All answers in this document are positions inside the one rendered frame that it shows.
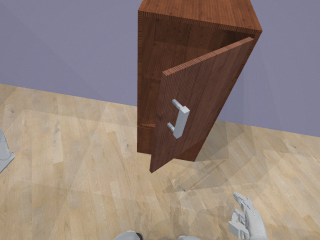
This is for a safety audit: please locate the right robot hand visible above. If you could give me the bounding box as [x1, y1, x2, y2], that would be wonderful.
[228, 192, 268, 240]

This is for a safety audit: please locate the left robot hand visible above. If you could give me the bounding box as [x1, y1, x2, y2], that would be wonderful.
[0, 127, 15, 173]

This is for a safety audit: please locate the cupboard door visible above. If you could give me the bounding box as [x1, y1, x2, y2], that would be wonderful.
[149, 37, 254, 173]

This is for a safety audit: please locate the handle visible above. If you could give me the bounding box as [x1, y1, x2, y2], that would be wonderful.
[167, 99, 190, 139]

